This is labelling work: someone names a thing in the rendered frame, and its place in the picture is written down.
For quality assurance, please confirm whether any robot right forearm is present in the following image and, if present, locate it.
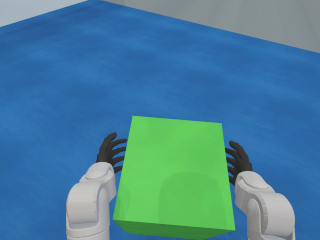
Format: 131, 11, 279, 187
234, 171, 295, 240

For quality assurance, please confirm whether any carton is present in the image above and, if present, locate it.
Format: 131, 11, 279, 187
112, 116, 236, 240

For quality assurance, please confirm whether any robot left hand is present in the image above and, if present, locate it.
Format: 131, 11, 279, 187
96, 132, 127, 174

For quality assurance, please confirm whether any robot right hand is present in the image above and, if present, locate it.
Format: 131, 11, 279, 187
225, 140, 253, 186

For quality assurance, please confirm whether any robot left forearm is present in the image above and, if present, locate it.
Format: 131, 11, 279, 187
66, 162, 117, 240

